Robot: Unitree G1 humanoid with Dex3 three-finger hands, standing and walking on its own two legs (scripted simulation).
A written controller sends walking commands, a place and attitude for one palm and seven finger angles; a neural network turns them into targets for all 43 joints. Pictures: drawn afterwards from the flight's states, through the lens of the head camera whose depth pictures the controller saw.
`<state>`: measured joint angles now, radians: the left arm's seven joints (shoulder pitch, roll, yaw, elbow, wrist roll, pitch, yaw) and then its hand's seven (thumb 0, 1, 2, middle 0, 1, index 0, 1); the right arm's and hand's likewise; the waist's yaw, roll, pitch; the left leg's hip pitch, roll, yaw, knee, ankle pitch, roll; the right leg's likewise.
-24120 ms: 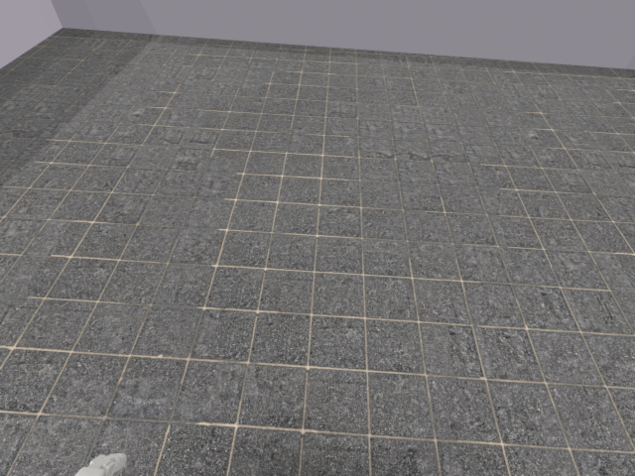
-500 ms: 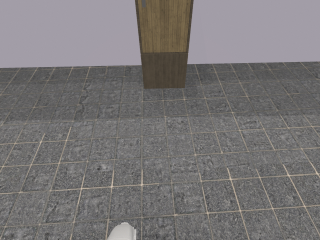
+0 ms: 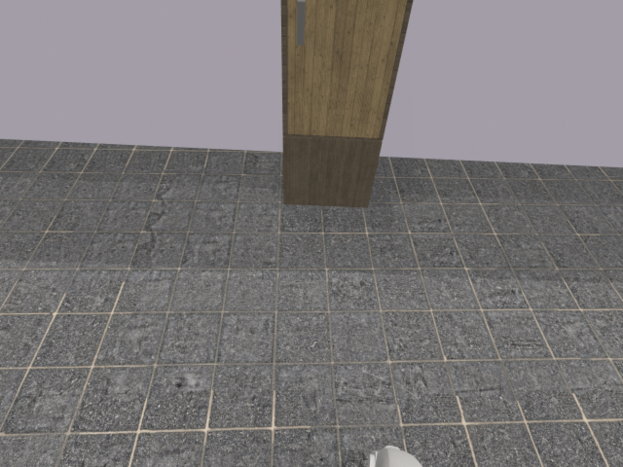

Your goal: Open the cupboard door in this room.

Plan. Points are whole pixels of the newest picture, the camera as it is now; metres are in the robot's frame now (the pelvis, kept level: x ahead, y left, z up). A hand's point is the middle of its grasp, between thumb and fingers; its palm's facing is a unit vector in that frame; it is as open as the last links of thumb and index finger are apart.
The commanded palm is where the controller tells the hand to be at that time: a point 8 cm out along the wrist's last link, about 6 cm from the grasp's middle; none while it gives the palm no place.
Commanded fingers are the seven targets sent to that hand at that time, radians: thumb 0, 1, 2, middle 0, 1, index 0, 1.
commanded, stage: turn or walk to find it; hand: left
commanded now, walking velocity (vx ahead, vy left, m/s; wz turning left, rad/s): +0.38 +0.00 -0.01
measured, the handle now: (301, 20) +1.30 +0.12 +0.05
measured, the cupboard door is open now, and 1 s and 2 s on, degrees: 0 0 0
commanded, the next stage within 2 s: stand and wait in 0.10 s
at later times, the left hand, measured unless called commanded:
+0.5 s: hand (248, 421) +0.22 +0.11 -0.17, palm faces +0.03 -0.97 -0.24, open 7.2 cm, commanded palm none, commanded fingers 0.00 0.90 0.90 -0.20 -0.30 -0.20 -0.30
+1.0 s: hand (236, 459) +0.17 +0.12 -0.18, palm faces +0.02 -0.99 -0.15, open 7.4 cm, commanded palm none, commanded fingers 0.00 0.90 0.90 -0.20 -0.30 -0.20 -0.30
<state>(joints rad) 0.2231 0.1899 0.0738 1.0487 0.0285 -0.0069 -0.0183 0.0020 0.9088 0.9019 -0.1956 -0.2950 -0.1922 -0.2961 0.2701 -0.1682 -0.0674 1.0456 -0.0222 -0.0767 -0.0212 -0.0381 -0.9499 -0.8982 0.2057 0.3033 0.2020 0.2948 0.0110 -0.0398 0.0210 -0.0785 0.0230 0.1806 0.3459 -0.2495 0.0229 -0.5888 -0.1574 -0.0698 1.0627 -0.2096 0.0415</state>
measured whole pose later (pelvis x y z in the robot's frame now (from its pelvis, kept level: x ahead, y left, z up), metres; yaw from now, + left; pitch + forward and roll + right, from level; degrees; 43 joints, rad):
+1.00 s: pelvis +0.21 -0.04 +0.00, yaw -2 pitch -1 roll +0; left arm 0.32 0.13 0.00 1.18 0.01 -0.01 0.03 0.00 0.91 0.90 -0.20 -0.30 -0.19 -0.30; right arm 0.27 -0.14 0.00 1.15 -0.01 -0.01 -0.04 0.01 -0.94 -0.90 0.20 0.30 0.20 0.29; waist 0.02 -0.01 0.03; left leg -0.12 0.01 0.11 0.36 -0.23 0.02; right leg -0.16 -0.06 -0.14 0.36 -0.18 0.01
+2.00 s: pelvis +0.23 -0.03 +0.00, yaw -2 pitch -1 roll +0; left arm 0.30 0.13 0.00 1.15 0.01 -0.01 0.04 0.00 0.91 0.90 -0.20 -0.30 -0.19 -0.30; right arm 0.29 -0.11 -0.01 1.16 -0.01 -0.02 -0.04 0.00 -0.91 -0.90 0.20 0.30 0.20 0.29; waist 0.00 -0.02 0.05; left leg -0.09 0.01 0.12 0.38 -0.27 0.03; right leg -0.14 -0.07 -0.13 0.39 -0.23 0.02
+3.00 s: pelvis +0.48 -0.06 -0.01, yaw -7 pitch +0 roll -2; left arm 0.27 0.15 0.03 1.12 0.01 -0.01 0.04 0.00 0.91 0.90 -0.20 -0.30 -0.20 -0.30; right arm 0.09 -0.11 -0.04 1.02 0.00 -0.05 -0.03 -0.03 -0.93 -0.90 0.21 0.30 0.20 0.29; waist 0.02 -0.04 0.11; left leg -0.35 0.01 0.13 0.56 -0.21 0.09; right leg -0.30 -0.07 -0.06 1.02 -0.56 0.05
